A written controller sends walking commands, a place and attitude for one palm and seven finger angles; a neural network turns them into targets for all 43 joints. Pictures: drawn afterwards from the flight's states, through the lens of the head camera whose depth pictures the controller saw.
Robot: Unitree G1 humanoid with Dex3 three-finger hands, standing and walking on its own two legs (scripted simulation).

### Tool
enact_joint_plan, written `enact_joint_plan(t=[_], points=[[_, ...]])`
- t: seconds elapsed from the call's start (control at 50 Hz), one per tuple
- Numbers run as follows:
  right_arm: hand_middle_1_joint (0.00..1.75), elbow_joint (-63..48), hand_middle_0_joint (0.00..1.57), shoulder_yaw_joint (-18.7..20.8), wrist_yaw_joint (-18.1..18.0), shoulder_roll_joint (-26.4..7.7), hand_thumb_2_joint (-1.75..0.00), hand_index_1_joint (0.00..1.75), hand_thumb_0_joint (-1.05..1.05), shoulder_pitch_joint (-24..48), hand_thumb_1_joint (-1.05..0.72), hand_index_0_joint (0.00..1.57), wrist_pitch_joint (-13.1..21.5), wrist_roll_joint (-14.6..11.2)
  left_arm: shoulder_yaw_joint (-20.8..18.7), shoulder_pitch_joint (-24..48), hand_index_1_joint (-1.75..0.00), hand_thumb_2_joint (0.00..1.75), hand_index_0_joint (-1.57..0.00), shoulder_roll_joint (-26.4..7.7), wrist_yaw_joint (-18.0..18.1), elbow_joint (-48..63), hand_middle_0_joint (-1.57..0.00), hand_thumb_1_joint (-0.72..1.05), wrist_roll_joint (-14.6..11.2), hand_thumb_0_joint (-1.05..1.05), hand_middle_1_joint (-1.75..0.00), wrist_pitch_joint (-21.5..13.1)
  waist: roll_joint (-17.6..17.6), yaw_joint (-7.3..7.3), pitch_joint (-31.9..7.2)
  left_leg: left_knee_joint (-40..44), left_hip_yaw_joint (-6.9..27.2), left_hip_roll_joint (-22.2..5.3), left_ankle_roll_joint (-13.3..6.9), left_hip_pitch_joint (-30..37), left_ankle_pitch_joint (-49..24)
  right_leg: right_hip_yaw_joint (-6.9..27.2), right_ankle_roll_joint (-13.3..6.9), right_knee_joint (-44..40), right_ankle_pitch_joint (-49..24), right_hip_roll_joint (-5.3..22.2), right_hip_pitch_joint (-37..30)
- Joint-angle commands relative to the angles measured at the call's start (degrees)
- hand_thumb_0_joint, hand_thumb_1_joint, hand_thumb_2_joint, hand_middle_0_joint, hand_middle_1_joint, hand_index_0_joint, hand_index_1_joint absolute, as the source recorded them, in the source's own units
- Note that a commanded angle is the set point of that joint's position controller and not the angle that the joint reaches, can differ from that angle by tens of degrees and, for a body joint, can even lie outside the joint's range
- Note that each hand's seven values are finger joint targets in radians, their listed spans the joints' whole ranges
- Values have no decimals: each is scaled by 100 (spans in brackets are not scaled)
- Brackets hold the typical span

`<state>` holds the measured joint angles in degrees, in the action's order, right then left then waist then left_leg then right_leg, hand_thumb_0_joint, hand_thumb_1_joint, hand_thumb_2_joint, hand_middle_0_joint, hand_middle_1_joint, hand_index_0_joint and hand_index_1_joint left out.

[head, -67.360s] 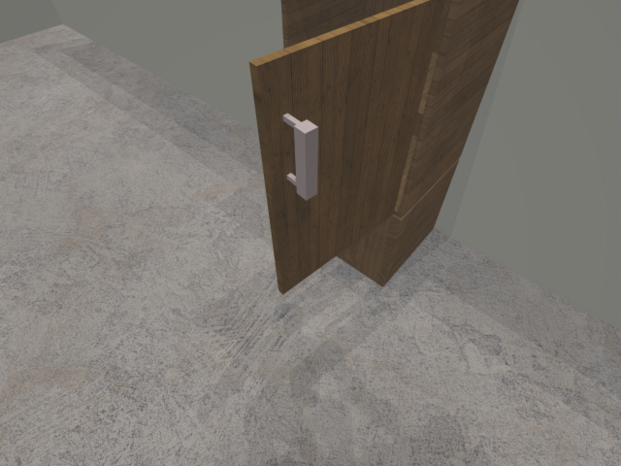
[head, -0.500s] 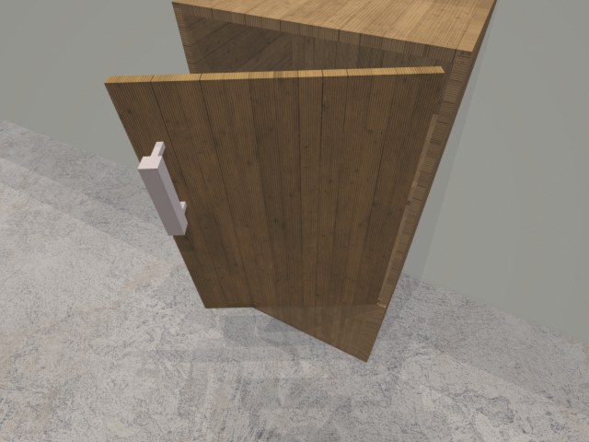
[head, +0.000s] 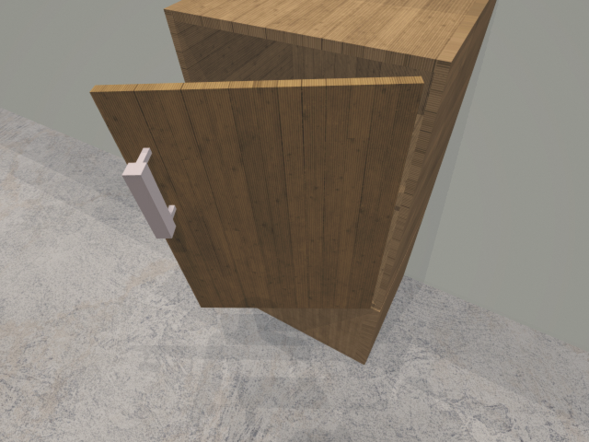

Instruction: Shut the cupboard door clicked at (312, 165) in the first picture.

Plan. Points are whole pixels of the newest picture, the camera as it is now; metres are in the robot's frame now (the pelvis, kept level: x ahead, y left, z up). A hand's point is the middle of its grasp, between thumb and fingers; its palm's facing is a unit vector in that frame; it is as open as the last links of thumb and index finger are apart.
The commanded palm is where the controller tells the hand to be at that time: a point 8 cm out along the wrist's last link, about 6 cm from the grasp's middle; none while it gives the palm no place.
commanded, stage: come to a stop and stand still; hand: left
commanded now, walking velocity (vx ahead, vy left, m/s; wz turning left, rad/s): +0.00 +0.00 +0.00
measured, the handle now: (156, 193) +0.45 +0.24 +0.09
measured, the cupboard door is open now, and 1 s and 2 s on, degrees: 28 28 28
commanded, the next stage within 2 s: look again from close up in 0.56 s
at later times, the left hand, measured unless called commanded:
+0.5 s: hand out of the picture +0.02 +0.19 -0.17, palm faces +0.03 -0.98 -0.20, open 7.4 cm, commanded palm none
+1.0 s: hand out of the picture +0.04 +0.21 -0.17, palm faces +0.03 -0.98 -0.21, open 7.4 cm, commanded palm none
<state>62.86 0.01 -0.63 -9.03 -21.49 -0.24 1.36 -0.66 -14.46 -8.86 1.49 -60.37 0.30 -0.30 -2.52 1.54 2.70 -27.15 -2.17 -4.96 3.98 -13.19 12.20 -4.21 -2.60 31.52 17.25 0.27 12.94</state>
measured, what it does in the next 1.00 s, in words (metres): stands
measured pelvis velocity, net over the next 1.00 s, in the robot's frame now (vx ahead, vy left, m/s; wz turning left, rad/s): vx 0.03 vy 0.03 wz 0.00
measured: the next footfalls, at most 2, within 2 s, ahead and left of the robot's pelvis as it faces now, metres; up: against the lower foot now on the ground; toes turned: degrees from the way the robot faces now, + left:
none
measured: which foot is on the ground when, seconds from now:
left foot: down 0.00-1.00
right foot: down 0.00-1.00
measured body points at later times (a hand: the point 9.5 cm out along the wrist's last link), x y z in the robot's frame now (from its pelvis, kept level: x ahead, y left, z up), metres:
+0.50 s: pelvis +0.02 +0.02 +0.01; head +0.03 +0.01 +0.46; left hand +0.02 +0.24 -0.15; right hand +0.03 -0.20 -0.16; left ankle +0.02 +0.17 -0.73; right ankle +0.00 -0.09 -0.73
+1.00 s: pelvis +0.03 +0.03 +0.01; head +0.04 +0.02 +0.46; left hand +0.04 +0.26 -0.15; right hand +0.02 -0.18 -0.16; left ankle +0.02 +0.17 -0.73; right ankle +0.00 -0.09 -0.73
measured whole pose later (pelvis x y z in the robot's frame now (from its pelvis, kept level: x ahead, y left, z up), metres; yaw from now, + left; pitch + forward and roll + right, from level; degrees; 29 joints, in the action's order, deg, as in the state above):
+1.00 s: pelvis +0.03 +0.03 +0.01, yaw +0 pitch -1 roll +1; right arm 66.2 -0.1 -1.4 -7.7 -15.4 1.0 1.1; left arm -0.5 -14.1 -9.0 1.8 -64.6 0.6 -0.9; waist 0.1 -0.1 3.0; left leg -23.5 -3.3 -2.8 2.1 -9.0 12.9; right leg -3.4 0.1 26.1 16.6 2.2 8.0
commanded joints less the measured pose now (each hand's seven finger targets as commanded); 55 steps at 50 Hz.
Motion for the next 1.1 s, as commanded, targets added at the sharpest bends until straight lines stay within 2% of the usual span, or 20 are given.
enact_joint_plan(t=[0.0,0.24,0.34,0.38,0.52,0.6,0.76,0.82,0.96,1.08], points=[[30,-148,20,56,-60,-311,-90,30,0,-205,-90,20,119,-35,-118,-166,-30,90,-20,-746,17,160,-20,90,13,0,-30,-123,342,-84,57,337,-8,-35,-343,132,-262,698,-71,-1121,-389,648,207],[30,-31,20,67,-114,-365,-90,30,0,118,-90,20,172,-55,-68,-386,-30,90,-20,-625,28,-169,-20,90,42,0,-30,-147,142,-141,55,504,34,-115,-376,355,-717,520,30,-976,-1215,593,-23],[30,7,20,66,-120,-376,-90,30,0,232,-90,20,166,-57,-55,-382,-30,90,-20,-595,33,-221,-20,90,54,0,-30,-132,250,-151,237,598,80,-123,-398,345,-676,488,61,-1031,-1064,584,44],[30,6,20,65,-121,-397,-90,30,0,283,-90,20,171,-50,-55,-406,-30,90,-20,-594,33,-241,-20,90,52,0,-30,-128,169,-166,200,617,79,-125,-406,394,-709,495,68,-1025,-1064,589,36],[30,43,20,73,-125,-387,-90,30,0,342,-90,20,186,-51,-61,-388,-30,90,-20,-612,31,-244,-20,90,49,0,-30,-132,277,-188,78,674,94,-134,-428,458,-815,447,84,-1015,-1217,584,-142],[30,64,20,79,-124,-435,-90,30,0,359,-90,20,192,-50,-67,-366,-30,90,-20,-642,35,-251,-20,90,41,0,-30,-134,181,-191,-19,644,99,-127,-426,492,-918,443,87,-990,-1317,617,-214],[30,136,20,78,-127,-417,-90,30,0,303,-90,20,196,-51,-71,-324,-30,90,-20,-632,44,-259,-20,90,45,0,-30,-123,191,-198,35,681,115,-125,-439,459,-997,395,96,-987,-1326,617,-269],[30,145,20,86,-130,-372,-90,30,0,319,-90,20,189,-52,-73,-346,-30,90,-20,-610,44,-255,-20,90,45,0,-30,-125,321,-207,72,692,108,-123,-447,474,-938,397,96,-1024,-1356,614,-270],[30,184,20,89,-126,-365,-90,30,0,287,-90,20,181,-49,-73,-326,-30,90,-20,-603,51,-261,-20,90,44,0,-30,-117,164,-189,121,714,128,-100,-433,438,-868,410,98,-1061,-1159,605,-229],[30,196,20,88,-128,-356,-90,30,0,280,-90,20,186,-50,-75,-340,-30,90,-20,-588,54,-280,-20,90,46,0,-30,-120,209,-190,101,732,136,-108,-438,465,-905,395,103,-1075,-1182,610,-251]])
